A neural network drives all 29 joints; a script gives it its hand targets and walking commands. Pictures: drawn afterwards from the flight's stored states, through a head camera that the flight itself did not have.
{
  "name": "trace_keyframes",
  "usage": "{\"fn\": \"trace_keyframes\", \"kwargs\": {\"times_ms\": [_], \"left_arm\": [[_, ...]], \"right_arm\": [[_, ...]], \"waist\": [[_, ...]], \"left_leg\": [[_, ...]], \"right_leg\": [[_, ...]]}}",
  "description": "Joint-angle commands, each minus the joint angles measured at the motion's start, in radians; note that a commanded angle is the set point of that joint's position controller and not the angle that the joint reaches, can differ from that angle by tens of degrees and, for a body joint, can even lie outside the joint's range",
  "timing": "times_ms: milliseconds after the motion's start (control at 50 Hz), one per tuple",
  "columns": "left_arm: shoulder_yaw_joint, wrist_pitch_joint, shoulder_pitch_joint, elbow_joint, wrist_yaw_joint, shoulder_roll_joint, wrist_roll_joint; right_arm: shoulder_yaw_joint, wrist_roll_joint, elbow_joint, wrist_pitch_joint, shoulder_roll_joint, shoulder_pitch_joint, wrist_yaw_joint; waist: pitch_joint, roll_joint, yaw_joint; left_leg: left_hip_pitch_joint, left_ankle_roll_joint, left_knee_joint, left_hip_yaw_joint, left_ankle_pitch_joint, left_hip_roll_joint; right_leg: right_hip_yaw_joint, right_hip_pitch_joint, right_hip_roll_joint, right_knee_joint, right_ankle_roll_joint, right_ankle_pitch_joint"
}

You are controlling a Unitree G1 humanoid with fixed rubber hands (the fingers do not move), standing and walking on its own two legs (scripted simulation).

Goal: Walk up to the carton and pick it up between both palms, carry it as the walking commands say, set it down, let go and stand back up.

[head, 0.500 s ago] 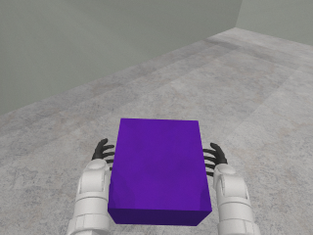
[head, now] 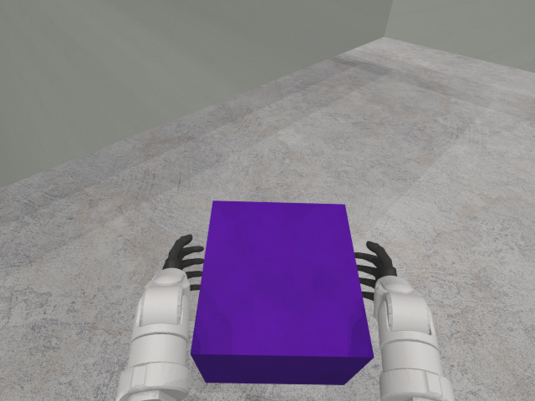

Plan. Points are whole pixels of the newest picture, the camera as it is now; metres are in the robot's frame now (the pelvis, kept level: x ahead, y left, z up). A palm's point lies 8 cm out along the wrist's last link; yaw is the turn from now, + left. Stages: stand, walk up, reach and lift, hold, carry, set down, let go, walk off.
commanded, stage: reach and lift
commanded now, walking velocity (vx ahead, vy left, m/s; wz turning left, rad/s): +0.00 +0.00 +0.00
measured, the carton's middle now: (277, 291) +0.33 +0.00 -0.03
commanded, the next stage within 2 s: hold in 0.56 s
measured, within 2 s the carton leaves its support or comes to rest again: neither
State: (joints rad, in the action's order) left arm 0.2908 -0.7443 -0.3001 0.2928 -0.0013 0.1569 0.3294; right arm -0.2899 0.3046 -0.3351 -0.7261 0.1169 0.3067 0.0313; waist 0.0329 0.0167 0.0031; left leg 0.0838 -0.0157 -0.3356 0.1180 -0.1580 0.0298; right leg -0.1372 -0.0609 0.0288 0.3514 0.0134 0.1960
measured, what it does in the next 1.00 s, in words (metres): stands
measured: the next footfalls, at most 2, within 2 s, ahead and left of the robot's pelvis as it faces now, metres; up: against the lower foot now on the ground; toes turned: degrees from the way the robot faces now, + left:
none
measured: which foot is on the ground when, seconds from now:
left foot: down 0.00-1.00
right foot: down 0.00-1.00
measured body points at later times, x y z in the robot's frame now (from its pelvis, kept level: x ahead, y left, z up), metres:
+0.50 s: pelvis +0.01 +0.00 +0.00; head -0.04 +0.00 +0.45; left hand +0.30 +0.17 +0.04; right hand +0.30 -0.17 +0.04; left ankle +0.02 +0.13 -0.75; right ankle +0.01 -0.13 -0.75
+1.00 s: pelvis +0.00 +0.00 +0.00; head -0.05 +0.01 +0.45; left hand +0.29 +0.17 +0.04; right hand +0.29 -0.16 +0.04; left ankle +0.02 +0.13 -0.75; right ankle +0.01 -0.13 -0.75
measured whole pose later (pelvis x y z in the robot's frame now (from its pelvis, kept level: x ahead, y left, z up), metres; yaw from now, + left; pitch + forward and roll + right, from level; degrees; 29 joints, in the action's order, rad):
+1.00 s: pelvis +0.00 +0.00 +0.00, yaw +0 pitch -6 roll +0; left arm 0.26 -0.75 -0.25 0.24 0.01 0.15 0.32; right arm -0.26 0.30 -0.25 -0.75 0.14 0.23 0.02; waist 0.03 0.02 0.00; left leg 0.06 -0.01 -0.32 0.12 -0.15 0.03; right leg -0.12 -0.04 0.02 0.34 0.01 0.19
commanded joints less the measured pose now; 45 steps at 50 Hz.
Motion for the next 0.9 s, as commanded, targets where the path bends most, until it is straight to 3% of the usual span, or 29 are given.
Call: {"fn": "trace_keyframes", "kwargs": {"times_ms": [0,400,880], "left_arm": [[-0.58,0.046,-0.575,-0.013,0.298,0.927,-0.316],[-0.641,0.033,-0.432,-0.105,0.297,0.904,-0.328],[-0.623,0.034,-0.477,-0.076,0.309,0.908,-0.319]], "right_arm": [[0.562,-0.312,0.049,0.048,0.928,0.598,0.296],[0.637,-0.319,0.172,0.029,0.916,0.45,0.264],[0.619,-0.311,0.136,0.029,0.928,0.493,0.274]], "waist": [[0.263,-0.014,0.006],[0.233,-0.007,-0.007],[0.201,-0.012,-0.001]], "left_leg": [[-0.12,-0.006,0.032,-0.057,0.136,0.061],[-0.144,-0.001,0.044,-0.047,0.237,0.067],[-0.117,0.006,0.048,-0.051,0.109,0.068]], "right_leg": [[0.075,-0.012,0.065,-0.062,0.001,-0.119],[0.067,0.032,0.068,-0.075,0.014,-0.229],[0.071,-0.013,0.064,-0.081,0.005,-0.093]]}}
